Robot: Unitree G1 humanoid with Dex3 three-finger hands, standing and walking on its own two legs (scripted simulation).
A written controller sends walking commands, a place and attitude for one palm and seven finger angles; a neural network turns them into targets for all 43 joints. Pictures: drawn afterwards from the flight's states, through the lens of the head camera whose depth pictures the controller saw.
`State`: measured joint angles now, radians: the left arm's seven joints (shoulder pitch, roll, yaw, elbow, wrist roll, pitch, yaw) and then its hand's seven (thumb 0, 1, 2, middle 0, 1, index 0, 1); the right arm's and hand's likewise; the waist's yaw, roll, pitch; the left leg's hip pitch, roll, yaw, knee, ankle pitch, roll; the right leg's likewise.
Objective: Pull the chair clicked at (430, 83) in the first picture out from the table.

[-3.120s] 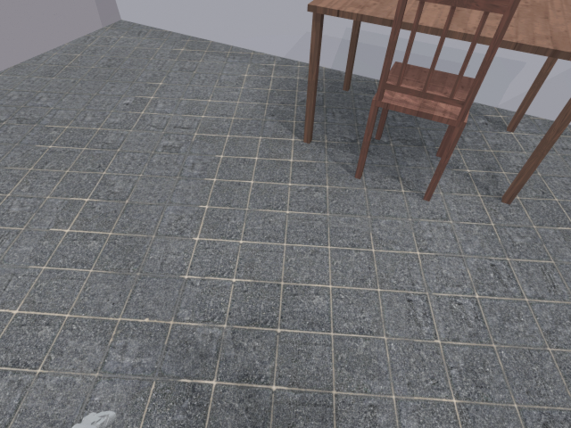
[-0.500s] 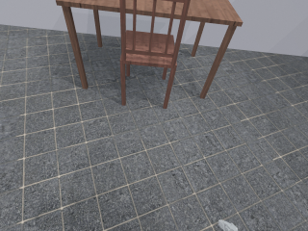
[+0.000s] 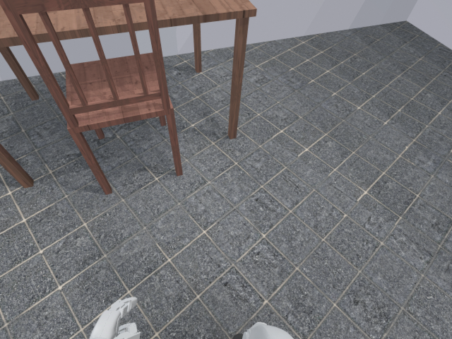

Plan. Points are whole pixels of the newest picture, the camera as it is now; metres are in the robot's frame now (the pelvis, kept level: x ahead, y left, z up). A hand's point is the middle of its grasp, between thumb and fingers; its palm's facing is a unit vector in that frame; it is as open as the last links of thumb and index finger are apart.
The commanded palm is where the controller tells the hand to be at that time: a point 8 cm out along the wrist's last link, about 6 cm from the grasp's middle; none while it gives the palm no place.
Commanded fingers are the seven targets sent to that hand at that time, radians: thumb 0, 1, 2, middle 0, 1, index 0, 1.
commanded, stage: walk to a spot facing it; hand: left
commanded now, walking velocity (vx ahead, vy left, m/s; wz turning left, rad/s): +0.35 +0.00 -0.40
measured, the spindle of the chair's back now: (102, 59) +0.90 +0.41 -0.04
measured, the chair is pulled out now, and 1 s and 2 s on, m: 0.00 0.00 0.00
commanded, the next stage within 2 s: turn to face it in 0.70 s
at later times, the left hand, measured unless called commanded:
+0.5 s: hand (103, 297) +0.22 +0.26 -0.16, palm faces -0.10 -0.98 -0.16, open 7.4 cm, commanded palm none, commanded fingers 0.00 0.90 0.90 -0.20 -0.30 -0.20 -0.30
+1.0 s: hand (185, 180) +0.50 +0.11 -0.13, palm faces -0.43 -0.87 -0.24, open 7.4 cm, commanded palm none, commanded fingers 0.00 0.90 0.90 -0.20 -0.30 -0.20 -0.30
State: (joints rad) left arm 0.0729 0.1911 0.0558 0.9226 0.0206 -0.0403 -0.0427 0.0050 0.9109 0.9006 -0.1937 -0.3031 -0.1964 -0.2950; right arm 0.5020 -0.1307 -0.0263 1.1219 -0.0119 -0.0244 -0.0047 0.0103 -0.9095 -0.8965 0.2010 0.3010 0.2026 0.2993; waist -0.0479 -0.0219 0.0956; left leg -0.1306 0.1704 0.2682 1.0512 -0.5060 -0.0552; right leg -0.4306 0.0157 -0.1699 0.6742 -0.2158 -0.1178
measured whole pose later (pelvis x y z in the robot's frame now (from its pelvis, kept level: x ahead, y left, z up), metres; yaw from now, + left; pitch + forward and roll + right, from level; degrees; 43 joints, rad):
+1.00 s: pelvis +0.29 +0.01 +0.01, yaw -24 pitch -1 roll +0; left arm 0.08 0.18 0.03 0.93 0.02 -0.01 0.01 0.00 0.91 0.90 -0.19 -0.30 -0.20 -0.30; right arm 0.32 -0.20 -0.05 1.03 -0.01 0.05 -0.02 0.01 -0.92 -0.90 0.20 0.30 0.20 0.30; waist -0.06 0.05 0.06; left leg -0.38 0.13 0.09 1.10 -0.53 -0.05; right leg -0.32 -0.04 -0.17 0.64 -0.29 -0.04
